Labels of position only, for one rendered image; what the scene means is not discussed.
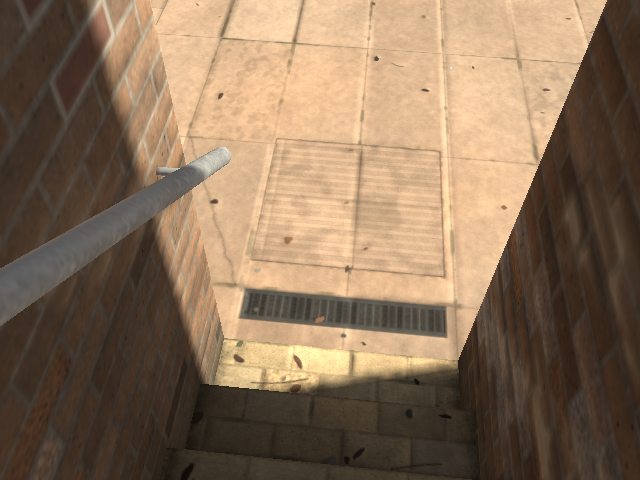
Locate stairs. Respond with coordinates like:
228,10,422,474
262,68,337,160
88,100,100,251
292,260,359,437
159,338,478,480

